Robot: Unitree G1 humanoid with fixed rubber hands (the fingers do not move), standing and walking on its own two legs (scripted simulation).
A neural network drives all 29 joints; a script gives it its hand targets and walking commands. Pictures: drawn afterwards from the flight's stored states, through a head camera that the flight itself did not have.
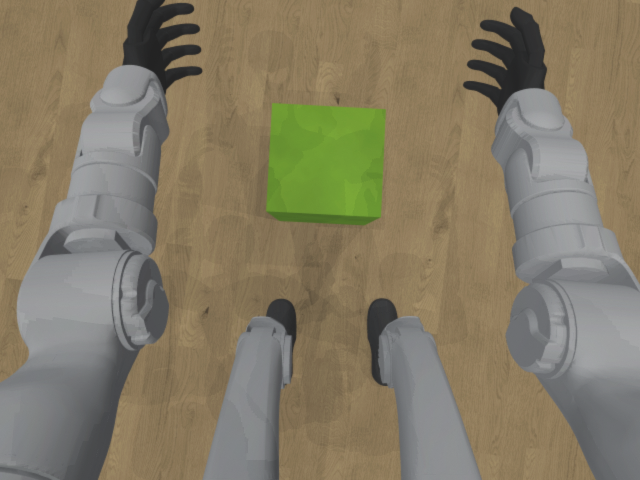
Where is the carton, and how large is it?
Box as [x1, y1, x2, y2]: [266, 103, 385, 224]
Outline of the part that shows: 272,103 266,211 279,220 365,224 380,217 385,109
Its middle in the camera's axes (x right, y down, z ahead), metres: +0.01 -0.14 +0.84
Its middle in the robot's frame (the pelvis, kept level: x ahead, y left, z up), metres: +0.52 +0.01 -0.52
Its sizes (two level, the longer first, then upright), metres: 0.210 0.200 0.250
